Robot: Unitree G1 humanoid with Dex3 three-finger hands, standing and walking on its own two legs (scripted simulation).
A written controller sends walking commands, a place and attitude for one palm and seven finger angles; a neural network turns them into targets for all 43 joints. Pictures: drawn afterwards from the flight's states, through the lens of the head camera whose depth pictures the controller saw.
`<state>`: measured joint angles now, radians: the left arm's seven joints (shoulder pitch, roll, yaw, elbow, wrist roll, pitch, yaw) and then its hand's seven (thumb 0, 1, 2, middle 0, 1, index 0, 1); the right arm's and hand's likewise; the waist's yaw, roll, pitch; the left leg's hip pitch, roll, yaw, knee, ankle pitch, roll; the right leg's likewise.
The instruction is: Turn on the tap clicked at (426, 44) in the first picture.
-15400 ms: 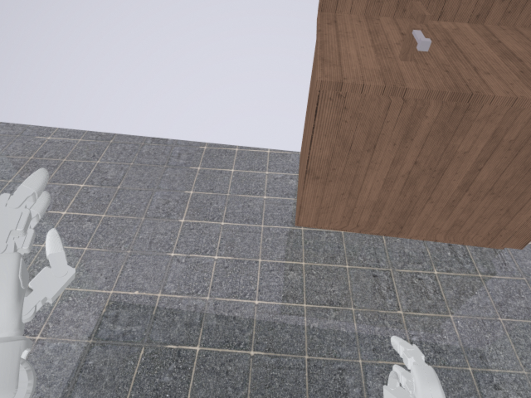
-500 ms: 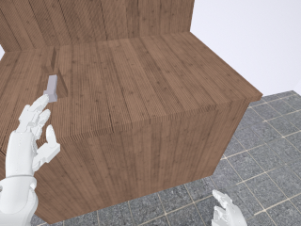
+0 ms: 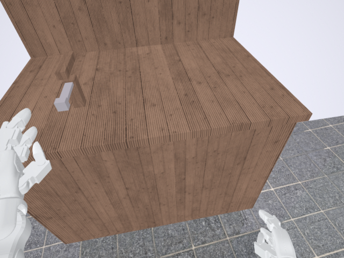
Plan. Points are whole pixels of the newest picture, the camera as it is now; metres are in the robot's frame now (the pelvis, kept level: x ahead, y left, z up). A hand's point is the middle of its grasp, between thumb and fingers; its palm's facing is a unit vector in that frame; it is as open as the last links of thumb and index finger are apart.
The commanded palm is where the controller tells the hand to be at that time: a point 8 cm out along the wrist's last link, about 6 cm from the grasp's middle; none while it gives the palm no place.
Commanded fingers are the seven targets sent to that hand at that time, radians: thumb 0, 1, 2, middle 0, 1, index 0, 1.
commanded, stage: turn the palm inward beside the body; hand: left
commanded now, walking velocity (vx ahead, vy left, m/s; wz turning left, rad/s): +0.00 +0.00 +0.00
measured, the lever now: (62, 104) +0.43 +0.37 +0.14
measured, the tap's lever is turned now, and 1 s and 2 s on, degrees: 0 0 0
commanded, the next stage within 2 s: reach beside the lever's end, fingers flat in 1.40 s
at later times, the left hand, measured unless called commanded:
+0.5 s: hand (36, 168) +0.20 +0.27 +0.18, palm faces +0.45 -0.88 -0.16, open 7.4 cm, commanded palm +0.14 +0.31 +0.20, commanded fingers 0.00 0.90 0.90 -0.20 -0.30 -0.20 -0.30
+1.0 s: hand (28, 182) +0.17 +0.25 +0.19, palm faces +0.46 -0.88 -0.10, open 7.4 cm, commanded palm +0.11 +0.29 +0.20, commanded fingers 0.00 0.90 0.90 -0.20 -0.30 -0.20 -0.30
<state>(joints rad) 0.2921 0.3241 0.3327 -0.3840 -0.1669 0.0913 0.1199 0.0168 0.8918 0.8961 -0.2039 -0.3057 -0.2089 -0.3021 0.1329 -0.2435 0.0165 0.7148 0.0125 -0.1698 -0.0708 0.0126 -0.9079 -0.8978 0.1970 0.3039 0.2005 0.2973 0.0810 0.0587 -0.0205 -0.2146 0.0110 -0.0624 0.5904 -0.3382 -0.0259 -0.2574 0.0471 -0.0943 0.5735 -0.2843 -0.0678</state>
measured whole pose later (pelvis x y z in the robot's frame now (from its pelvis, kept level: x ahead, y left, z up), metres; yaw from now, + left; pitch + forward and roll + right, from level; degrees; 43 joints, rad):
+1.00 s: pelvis -0.02 +0.02 +0.01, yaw +0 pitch -7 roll +0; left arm 0.36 0.23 0.27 -0.60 -0.25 0.33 0.14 0.02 0.90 0.90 -0.20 -0.30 -0.20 -0.30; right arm 0.13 -0.22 0.07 0.70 0.04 -0.22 -0.09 0.01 -0.91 -0.90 0.20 0.30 0.20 0.30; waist 0.12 0.07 -0.01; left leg -0.11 -0.02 -0.05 0.51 -0.28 0.00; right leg -0.15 0.01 -0.08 0.50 -0.23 -0.05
